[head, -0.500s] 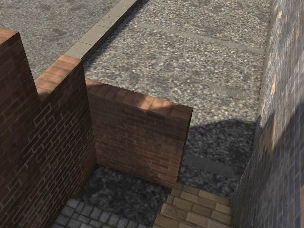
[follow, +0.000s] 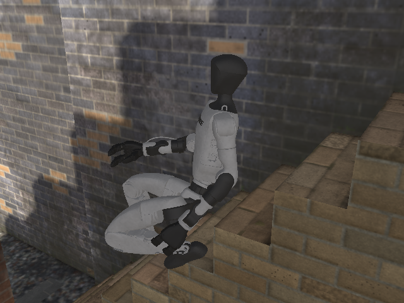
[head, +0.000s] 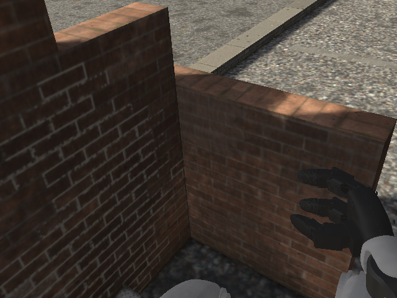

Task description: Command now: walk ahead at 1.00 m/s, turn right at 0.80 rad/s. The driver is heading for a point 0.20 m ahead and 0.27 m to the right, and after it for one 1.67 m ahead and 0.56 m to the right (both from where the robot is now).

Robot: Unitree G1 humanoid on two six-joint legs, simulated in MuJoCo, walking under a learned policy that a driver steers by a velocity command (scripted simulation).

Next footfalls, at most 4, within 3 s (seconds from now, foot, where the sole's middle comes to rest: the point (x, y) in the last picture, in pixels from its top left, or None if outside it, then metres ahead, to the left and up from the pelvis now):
0.04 right None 0.35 -0.09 -0.52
0.28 left None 0.01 0.16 -0.93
0.66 right None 0.30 -0.14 -0.50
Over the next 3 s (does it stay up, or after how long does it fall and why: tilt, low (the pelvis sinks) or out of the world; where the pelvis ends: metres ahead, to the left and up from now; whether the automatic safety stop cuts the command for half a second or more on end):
falls after 1.14 s (tilt)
